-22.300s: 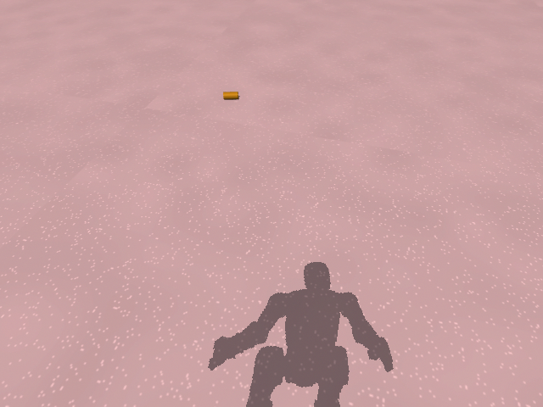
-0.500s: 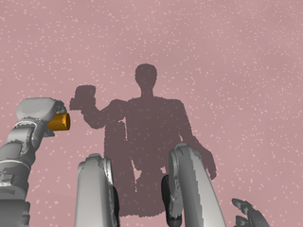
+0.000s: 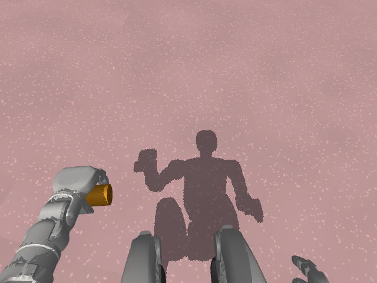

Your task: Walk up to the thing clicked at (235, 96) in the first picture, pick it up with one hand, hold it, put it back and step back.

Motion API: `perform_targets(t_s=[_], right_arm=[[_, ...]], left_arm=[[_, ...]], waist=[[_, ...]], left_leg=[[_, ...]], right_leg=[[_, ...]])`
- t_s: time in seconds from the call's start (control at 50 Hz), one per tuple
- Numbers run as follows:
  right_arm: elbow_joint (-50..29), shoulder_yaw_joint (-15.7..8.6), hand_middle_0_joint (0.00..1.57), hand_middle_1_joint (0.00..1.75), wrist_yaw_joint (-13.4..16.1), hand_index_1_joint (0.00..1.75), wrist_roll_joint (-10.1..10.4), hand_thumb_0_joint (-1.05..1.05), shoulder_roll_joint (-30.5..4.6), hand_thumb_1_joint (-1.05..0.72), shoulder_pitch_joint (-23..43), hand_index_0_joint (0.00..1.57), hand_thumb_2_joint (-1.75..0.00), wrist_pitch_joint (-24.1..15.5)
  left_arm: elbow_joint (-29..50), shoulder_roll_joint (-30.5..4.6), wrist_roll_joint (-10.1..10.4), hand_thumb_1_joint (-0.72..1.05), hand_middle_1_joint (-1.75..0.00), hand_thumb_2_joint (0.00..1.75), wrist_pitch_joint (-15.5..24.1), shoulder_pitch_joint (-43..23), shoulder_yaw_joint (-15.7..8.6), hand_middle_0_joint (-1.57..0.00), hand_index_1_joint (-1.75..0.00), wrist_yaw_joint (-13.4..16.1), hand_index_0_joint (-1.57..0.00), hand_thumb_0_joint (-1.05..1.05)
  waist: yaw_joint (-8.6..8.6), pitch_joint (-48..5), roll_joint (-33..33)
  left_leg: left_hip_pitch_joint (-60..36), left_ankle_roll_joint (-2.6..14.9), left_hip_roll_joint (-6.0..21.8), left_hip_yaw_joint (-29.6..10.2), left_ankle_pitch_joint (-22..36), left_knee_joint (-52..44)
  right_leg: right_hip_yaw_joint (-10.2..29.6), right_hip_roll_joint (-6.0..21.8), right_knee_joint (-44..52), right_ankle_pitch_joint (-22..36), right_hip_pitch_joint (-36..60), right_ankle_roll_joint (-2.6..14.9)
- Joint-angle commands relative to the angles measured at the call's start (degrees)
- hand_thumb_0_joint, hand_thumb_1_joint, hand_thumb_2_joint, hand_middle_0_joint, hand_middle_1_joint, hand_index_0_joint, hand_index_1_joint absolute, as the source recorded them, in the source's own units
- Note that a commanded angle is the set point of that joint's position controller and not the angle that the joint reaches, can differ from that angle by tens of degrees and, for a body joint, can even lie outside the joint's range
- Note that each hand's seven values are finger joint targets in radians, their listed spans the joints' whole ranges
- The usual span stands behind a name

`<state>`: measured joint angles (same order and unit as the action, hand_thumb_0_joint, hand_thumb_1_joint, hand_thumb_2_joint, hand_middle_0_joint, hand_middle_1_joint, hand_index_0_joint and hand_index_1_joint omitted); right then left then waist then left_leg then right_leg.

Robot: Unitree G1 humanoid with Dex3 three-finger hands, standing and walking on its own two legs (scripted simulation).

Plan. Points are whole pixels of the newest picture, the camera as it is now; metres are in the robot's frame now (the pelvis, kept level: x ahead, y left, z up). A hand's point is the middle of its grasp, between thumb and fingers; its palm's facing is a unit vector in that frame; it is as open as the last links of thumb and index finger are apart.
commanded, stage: lift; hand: left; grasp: from above
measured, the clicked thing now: (88, 196) +0.35 +0.24 -0.12
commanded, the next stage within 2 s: hold in 0.62 s
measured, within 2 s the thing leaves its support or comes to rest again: neither
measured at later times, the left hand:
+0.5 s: hand (69, 178) +0.34 +0.23 +0.03, palm faces -0.47 -0.06 -0.88, open 8.2 cm
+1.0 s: hand (60, 165) +0.35 +0.22 +0.08, palm faces -0.48 -0.05 -0.88, open 8.2 cm
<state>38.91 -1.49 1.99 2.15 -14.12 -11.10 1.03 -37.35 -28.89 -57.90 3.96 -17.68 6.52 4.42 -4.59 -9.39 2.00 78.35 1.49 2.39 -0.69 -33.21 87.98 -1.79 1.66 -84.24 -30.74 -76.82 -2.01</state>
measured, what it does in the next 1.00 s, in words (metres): rises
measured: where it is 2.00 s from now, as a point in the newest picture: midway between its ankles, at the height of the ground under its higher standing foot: outside the picture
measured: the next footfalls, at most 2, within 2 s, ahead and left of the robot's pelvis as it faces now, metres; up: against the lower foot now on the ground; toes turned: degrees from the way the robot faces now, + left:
none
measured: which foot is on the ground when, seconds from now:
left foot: down 0.00-1.00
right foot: down 0.00-1.00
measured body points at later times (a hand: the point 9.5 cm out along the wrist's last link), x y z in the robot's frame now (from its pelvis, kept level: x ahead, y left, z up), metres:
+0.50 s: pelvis +0.03 +0.00 +0.12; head +0.09 +0.01 +0.56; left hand +0.36 +0.23 +0.08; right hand +0.12 -0.27 +0.00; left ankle +0.07 +0.11 -0.56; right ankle +0.08 -0.14 -0.56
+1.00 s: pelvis +0.05 +0.00 +0.15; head +0.09 -0.01 +0.60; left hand +0.37 +0.22 +0.13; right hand +0.16 -0.28 +0.03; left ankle +0.07 +0.11 -0.56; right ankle +0.08 -0.14 -0.56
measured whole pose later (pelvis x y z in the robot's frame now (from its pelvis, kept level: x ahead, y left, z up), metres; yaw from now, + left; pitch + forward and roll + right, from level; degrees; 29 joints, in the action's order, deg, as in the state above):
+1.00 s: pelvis +0.05 +0.00 +0.15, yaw +0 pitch +7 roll -1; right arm 41.3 -2.8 2.3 2.5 -14.8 -13.7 1.5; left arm -44.6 -23.4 -59.5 4.5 -15.0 10.7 4.7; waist -1.9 -3.4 1.3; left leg 29.2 0.6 1.6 2.3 -19.8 42.2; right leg -0.4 1.6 -40.2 -17.8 -29.2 -1.6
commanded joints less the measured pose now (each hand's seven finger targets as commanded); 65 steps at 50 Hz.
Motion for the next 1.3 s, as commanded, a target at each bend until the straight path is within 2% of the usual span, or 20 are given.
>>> perform_targets(t_s=[0.0,0.02,0.1,0.2,0.28,0.34,0.36,0.42,0.56,0.62,0.82,0.84,0.88,0.92,0.98,1.0,1.08,1.1,1.2,1.28], right_arm=[[-3.3,-3.4,0.20,0.30,1.4,0.30,-0.1,0.00,-9.6,-0.89,-4.1,0.20,-0.90,-2.3],[-3.1,-3.2,0.20,0.30,1.5,0.30,-0.1,0.00,-9.4,-0.89,-4.1,0.20,-0.90,-2.5],[-2.1,-3.2,0.20,0.30,1.4,0.30,-0.2,0.00,-9.3,-0.89,-4.4,0.20,-0.90,-3.4],[-1.3,-3.4,0.20,0.30,1.1,0.30,-0.4,0.00,-9.2,-0.89,-5.3,0.20,-0.90,-3.7],[-1.9,-3.4,0.20,0.30,0.6,0.30,-0.6,0.00,-9.5,-0.90,-5.4,0.20,-0.90,-3.4],[-2.2,-3.4,0.20,0.30,0.4,0.30,-0.6,0.00,-9.2,-0.90,-5.2,0.20,-0.90,-3.1],[-2.5,-3.4,0.20,0.30,0.4,0.30,-0.6,0.00,-9.0,-0.90,-5.0,0.20,-0.90,-3.0],[-2.8,-3.6,0.20,0.30,0.3,0.30,-0.6,0.00,-9.0,-0.90,-5.1,0.20,-0.90,-2.7],[-3.3,-3.9,0.20,0.30,0.4,0.30,-0.4,0.00,-9.1,-0.89,-4.9,0.20,-0.90,-1.9],[-3.1,-4.0,0.20,0.30,0.5,0.30,-0.4,0.00,-9.2,-0.89,-4.5,0.20,-0.90,-1.7],[-3.4,-4.0,0.20,0.30,0.7,0.30,0.0,0.00,-9.0,-0.89,-2.6,0.20,-0.90,-1.4],[-3.3,-4.1,0.20,0.30,0.7,0.30,0.0,0.00,-9.1,-0.89,-2.7,0.20,-0.89,-1.4],[-3.8,-4.2,0.20,0.30,0.8,0.30,0.2,0.00,-9.2,-0.89,-2.3,0.20,-0.90,-1.4],[-3.6,-4.0,0.20,0.30,0.7,0.30,0.2,0.00,-9.0,-0.89,-2.2,0.20,-0.90,-1.3],[-3.6,-4.4,0.20,0.30,0.8,0.30,0.2,0.00,-9.4,-0.89,-2.0,0.20,-0.90,-1.3],[-3.8,-4.2,0.20,0.30,0.8,0.30,0.2,0.00,-9.1,-0.89,-2.0,0.20,-0.90,-1.3],[-4.2,-4.1,0.20,0.30,0.8,0.30,0.3,0.00,-9.2,-0.89,-1.5,0.20,-0.90,-1.2],[-4.5,-4.2,0.20,0.30,0.8,0.30,0.3,0.00,-9.2,-0.89,-1.2,0.20,-0.90,-1.2],[-4.4,-4.2,0.20,0.30,0.8,0.30,0.3,0.00,-9.1,-0.89,-1.4,0.20,-0.90,-1.0],[-4.7,-4.2,0.20,0.30,0.8,0.30,0.4,0.00,-9.3,-0.89,-1.2,0.20,-0.90,-0.7]], left_arm=[[9.9,-13.0,0.1,0.84,-0.35,0.62,0.3,-18.8,-6.2,-1.22,-0.37,3.4,-1.20,0.00],[10.2,-11.9,-0.2,0.84,-0.34,0.61,0.4,-19.6,-4.8,-1.23,-0.37,3.5,-1.21,0.00],[5.5,-11.0,-0.8,0.76,-0.38,0.64,0.5,-19.4,-4.6,-1.16,-0.40,4.7,-1.14,0.00],[3.1,-8.0,-1.5,0.77,-0.38,0.64,-0.1,-19.4,-2.2,-1.17,-0.41,5.5,-1.15,0.00],[1.3,-9.1,-1.6,0.73,-0.33,0.65,-0.3,-18.4,-3.4,-1.17,-0.38,5.9,-1.13,0.00],[2.2,-8.4,-1.6,0.73,-0.33,0.67,-0.1,-19.0,-2.7,-1.18,-0.38,6.0,-1.14,0.00],[2.5,-9.2,-1.6,0.73,-0.34,0.66,0.0,-18.9,-3.6,-1.16,-0.38,6.2,-1.13,0.00],[2.7,-8.3,-1.8,0.67,-0.31,0.60,0.1,-17.5,-2.9,-1.12,-0.35,6.2,-1.08,0.00],[4.2,-7.4,-1.5,0.68,-0.31,0.63,0.1,-17.9,-2.2,-1.14,-0.35,5.9,-1.10,0.00],[5.0,-8.1,-1.2,0.68,-0.32,0.62,0.1,-18.7,-2.6,-1.12,-0.35,5.9,-1.08,0.00],[5.5,-8.2,-1.6,0.71,-0.34,0.61,0.4,-17.9,-2.0,-1.13,-0.36,4.2,-1.11,0.00],[5.1,-7.4,-1.3,0.73,-0.35,0.60,0.5,-18.3,-1.7,-1.12,-0.37,3.9,-1.11,0.00],[6.1,-8.5,-1.3,0.74,-0.36,0.60,0.5,-18.0,-2.3,-1.13,-0.37,3.6,-1.12,0.00],[6.0,-6.8,-1.0,0.71,-0.35,0.60,0.4,-17.9,-1.3,-1.11,-0.36,3.2,-1.10,0.00],[6.3,-8.8,-1.0,0.71,-0.34,0.60,0.6,-18.0,-2.6,-1.12,-0.36,2.6,-1.11,0.00],[6.7,-7.5,-0.9,0.71,-0.35,0.60,0.7,-18.2,-1.6,-1.11,-0.37,2.3,-1.10,0.00],[7.3,-7.5,-0.7,0.71,-0.34,0.59,0.9,-18.8,-1.6,-1.11,-0.36,1.9,-1.10,0.00],[7.2,-8.3,-0.7,0.72,-0.35,0.60,0.8,-17.4,-2.4,-1.12,-0.36,1.9,-1.11,0.00],[9.0,-7.9,-0.8,0.71,-0.33,0.63,0.4,-17.5,-1.8,-1.13,-0.36,1.2,-1.11,0.00],[8.6,-8.2,-0.8,0.71,-0.32,0.62,0.2,-16.8,-2.2,-1.13,-0.34,0.6,-1.11,0.00]], waist=[[-0.78,-21.9,5.6],[-0.58,-21.8,5.6],[0.17,-19.2,5.8],[0.37,-17.7,5.5],[1.01,-16.3,4.0],[0.92,-15.9,3.3],[1.30,-15.2,3.7],[1.89,-14.5,3.9],[1.22,-13.4,2.7],[1.65,-13.1,3.0],[2.37,-11.3,2.0],[1.79,-11.5,1.8],[2.51,-11.1,1.7],[1.99,-10.3,0.9],[2.79,-11.0,2.2],[2.36,-10.6,1.6],[2.43,-9.3,1.5],[3.23,-8.9,1.4],[3.12,-10.7,1.8],[3.04,-9.4,1.1]], left_leg=[[-26.9,-0.94,-1.3,-3.3,3.7,-22.2],[-28.9,-0.96,-1.3,-3.0,5.0,-23.3],[-34.0,-1.38,-1.3,-3.1,7.1,-28.5],[-40.2,-1.68,-1.5,-2.2,13.1,-33.0],[-44.1,-1.68,-1.7,-1.6,16.1,-36.7],[-46.5,-1.55,-2.0,-0.8,18.1,-38.7],[-46.3,-1.50,-2.2,-0.7,18.1,-39.2],[-49.2,-1.73,-2.2,-0.4,19.6,-41.6],[-53.8,-1.56,-2.5,0.4,21.7,-45.2],[-55.7,-1.76,-2.4,0.1,22.1,-46.9],[-59.1,-1.59,-3.2,1.0,24.5,-50.6],[-59.7,-1.75,-2.9,0.7,25.4,-50.7],[-60.2,-1.61,-3.1,1.0,26.0,-51.4],[-60.7,-1.60,-3.1,1.1,26.1,-52.1],[-62.8,-1.92,-2.8,1.0,29.1,-52.6],[-62.3,-1.81,-2.9,1.0,28.6,-52.8],[-62.5,-1.69,-3.0,1.2,27.7,-53.9],[-62.4,-1.64,-3.1,1.3,27.0,-54.3],[-64.6,-1.69,-3.0,1.5,31.7,-54.3],[-65.0,-1.58,-3.1,1.7,31.2,-55.3]], right_leg=[[0.1,-2.8,17.6,3.9,16.3,2.70],[0.1,-3.0,18.8,5.0,17.8,2.86],[0.1,-3.2,23.4,6.9,22.5,2.82],[-0.2,-3.5,28.7,11.5,28.3,2.95],[-0.4,-3.3,32.7,13.5,33.2,2.76],[-0.2,-3.3,35.4,15.3,36.5,2.66],[0.3,-3.2,36.3,15.4,37.3,2.60],[0.3,-3.2,38.4,16.4,39.4,2.84],[0.9,-2.8,43.2,18.7,43.7,2.67],[0.6,-2.9,44.6,18.6,45.2,2.74],[1.4,-2.7,48.8,21.2,50.6,2.62],[1.2,-2.9,48.7,21.9,50.3,2.59],[1.4,-2.8,49.4,22.5,51.8,2.61],[1.4,-2.9,50.0,22.7,52.2,2.53],[1.0,-3.1,50.1,24.5,53.1,2.68],[1.1,-3.1,50.4,24.3,53.1,2.62],[1.2,-3.1,51.4,23.7,53.8,2.65],[1.2,-3.0,51.9,23.1,54.4,2.63],[1.4,-3.0,51.8,27.1,56.0,2.71],[1.3,-3.0,52.6,26.7,56.6,2.75]])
